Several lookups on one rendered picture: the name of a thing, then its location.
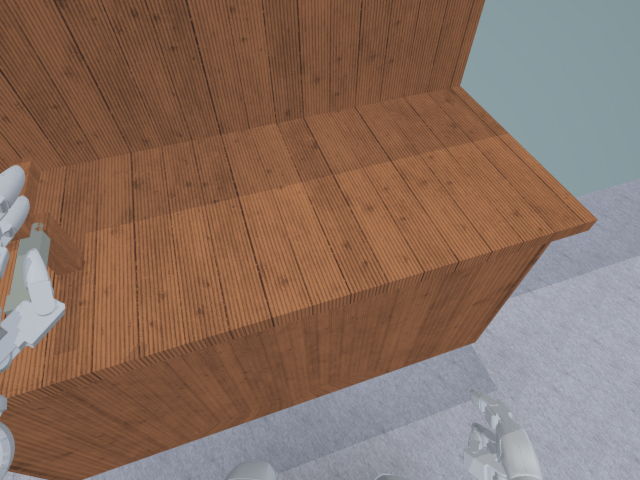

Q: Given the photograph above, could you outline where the right robot hand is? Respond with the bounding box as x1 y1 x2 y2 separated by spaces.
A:
463 389 543 480

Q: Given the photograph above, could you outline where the tap lever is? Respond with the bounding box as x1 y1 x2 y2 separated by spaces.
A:
4 221 51 315

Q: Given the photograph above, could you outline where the counter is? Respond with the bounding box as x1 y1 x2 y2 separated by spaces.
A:
0 0 598 480

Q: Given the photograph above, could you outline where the left robot hand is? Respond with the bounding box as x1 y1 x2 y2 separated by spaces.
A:
0 165 65 373

